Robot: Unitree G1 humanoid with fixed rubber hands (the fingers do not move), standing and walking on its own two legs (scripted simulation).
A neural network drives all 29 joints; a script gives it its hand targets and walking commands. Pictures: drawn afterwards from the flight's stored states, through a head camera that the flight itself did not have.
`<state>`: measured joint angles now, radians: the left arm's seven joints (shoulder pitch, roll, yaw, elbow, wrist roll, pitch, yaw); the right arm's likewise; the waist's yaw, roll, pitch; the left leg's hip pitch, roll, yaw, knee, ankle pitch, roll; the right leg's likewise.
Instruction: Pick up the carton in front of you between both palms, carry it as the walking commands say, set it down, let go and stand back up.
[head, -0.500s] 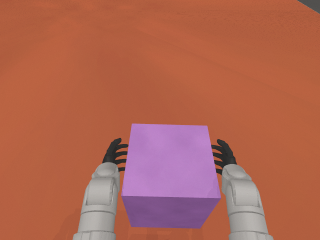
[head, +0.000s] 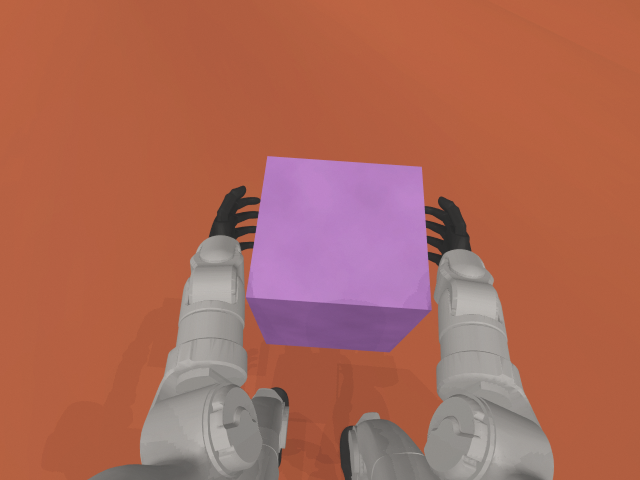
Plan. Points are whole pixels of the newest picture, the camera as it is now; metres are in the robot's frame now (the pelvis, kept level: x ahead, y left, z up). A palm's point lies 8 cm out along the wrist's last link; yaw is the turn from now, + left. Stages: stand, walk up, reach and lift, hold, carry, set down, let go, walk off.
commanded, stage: set down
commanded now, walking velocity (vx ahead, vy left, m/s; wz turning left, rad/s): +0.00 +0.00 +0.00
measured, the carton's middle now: (335, 265) +0.39 +0.00 -0.12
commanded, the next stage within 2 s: none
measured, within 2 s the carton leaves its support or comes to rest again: neither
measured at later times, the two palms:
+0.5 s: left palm (230, 255) +0.43 +0.17 -0.21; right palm (398, 260) +0.43 -0.12 -0.20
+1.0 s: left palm (230, 265) +0.47 +0.20 -0.37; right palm (366, 272) +0.47 -0.10 -0.36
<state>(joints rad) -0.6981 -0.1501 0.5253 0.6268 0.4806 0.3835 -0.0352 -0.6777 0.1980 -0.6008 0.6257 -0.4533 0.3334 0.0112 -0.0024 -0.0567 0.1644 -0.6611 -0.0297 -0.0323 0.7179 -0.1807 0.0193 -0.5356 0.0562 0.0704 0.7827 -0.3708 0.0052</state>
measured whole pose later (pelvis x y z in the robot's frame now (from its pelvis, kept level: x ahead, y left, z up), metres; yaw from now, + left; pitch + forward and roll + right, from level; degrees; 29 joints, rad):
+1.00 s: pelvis -0.04 +0.00 -0.25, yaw -6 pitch +44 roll -7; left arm -1.19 0.20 0.35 0.78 0.20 0.32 -0.01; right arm -1.12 0.07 -0.46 0.68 -0.10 0.25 -0.19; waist 0.07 -0.08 0.01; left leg -2.12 -0.01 -0.08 1.75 -0.40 0.01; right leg -1.95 0.13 -0.02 1.82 -0.65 0.04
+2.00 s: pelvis -0.06 +0.00 -0.36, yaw -9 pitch +33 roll -4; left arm -1.58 0.46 0.28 1.08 0.09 0.25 -0.11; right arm -1.53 -0.09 -0.32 0.94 0.00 0.23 -0.18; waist 0.12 -0.09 0.47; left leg -2.26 0.06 -0.05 2.10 -0.43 0.03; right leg -2.10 0.21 -0.01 2.19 -0.69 0.07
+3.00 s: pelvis -0.06 +0.00 -0.35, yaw -8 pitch +33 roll -4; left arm -1.61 0.60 0.25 1.14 -0.12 0.11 -0.08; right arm -1.51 -0.22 -0.10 0.82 0.16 0.21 -0.22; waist 0.09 -0.06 0.52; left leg -2.23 0.04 -0.04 2.09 -0.43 0.03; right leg -2.07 0.17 -0.02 2.19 -0.70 0.06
